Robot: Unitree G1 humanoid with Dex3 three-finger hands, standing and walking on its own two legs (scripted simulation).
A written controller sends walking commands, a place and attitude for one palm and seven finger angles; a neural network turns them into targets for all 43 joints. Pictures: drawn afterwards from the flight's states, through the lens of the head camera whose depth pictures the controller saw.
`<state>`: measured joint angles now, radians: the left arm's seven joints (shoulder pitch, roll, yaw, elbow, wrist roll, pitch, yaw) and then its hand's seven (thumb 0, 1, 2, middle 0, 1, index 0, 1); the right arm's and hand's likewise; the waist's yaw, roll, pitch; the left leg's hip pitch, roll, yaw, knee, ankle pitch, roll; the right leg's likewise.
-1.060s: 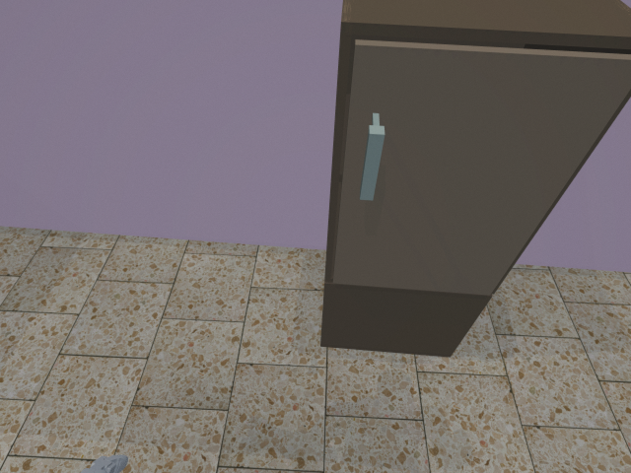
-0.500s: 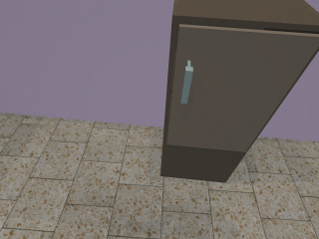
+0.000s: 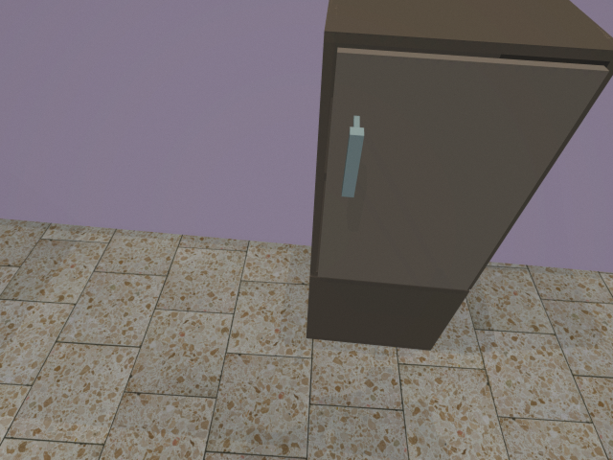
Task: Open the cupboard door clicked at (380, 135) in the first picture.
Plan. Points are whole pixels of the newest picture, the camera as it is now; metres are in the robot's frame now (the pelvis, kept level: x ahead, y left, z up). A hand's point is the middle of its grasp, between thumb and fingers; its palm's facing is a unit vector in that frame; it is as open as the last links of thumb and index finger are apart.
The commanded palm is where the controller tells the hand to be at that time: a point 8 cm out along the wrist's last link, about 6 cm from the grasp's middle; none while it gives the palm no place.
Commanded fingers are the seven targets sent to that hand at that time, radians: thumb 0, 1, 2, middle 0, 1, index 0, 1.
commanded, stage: look at it before walking up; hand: left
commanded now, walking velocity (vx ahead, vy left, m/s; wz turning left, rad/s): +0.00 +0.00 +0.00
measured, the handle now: (352, 157) +0.59 -0.04 +0.07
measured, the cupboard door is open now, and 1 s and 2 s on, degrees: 0 0 0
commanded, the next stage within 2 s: walk to a spot facing it in 0.58 s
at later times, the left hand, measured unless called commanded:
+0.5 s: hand out of the picture +0.04 +0.21 -0.17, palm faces +0.00 -0.96 -0.27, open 7.4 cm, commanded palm none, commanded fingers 0.00 0.90 0.90 -0.20 -0.30 -0.20 -0.30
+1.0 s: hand out of the picture +0.03 +0.19 -0.18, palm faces -0.08 -0.96 -0.25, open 7.4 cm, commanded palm none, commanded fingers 0.00 0.90 0.90 -0.20 -0.30 -0.20 -0.30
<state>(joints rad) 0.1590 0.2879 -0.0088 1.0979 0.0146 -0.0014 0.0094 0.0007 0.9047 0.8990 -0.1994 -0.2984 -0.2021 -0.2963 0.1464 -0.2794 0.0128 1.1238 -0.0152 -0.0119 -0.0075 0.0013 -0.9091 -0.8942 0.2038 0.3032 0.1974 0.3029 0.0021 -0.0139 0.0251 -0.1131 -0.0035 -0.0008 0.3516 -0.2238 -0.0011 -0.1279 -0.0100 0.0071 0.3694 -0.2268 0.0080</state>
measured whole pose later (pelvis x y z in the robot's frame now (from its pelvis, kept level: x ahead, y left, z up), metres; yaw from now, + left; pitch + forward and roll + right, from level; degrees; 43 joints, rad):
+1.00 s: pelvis -0.01 -0.02 -0.01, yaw -8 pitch -1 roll +2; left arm 0.24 0.22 0.06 1.04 0.02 0.07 0.00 0.00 0.91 0.90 -0.20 -0.30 -0.20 -0.30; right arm 0.18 -0.19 -0.03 1.04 -0.02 0.01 -0.03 0.00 -0.91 -0.89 0.20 0.30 0.20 0.30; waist 0.03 -0.02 0.08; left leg -0.17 0.04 0.13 0.51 -0.31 -0.02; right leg -0.33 0.01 0.03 0.75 -0.41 0.00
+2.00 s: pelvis +0.02 +0.03 +0.00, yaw -41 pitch +0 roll -2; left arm 0.23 0.30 0.11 0.91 0.03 0.07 -0.02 0.00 0.91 0.90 -0.19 -0.30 -0.20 -0.30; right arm 0.22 -0.18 -0.01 0.88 -0.02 0.01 -0.04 0.00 -0.91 -0.89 0.20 0.30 0.20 0.30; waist 0.03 -0.06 0.05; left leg -0.20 0.04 0.11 0.44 -0.25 0.04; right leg -0.53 0.02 0.07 1.21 -0.35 0.08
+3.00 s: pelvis +0.05 +0.01 -0.01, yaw -77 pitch +1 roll -3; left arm 0.25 0.28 0.11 0.94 0.03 0.07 -0.01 0.00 0.91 0.90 -0.20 -0.30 -0.20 -0.30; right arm 0.13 -0.16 -0.01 0.84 -0.02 0.01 -0.03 0.00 -0.91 -0.89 0.20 0.30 0.20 0.30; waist 0.05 -0.08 0.07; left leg -0.26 0.05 0.11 0.53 -0.28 0.06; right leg -0.47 0.05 0.07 1.16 -0.44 0.06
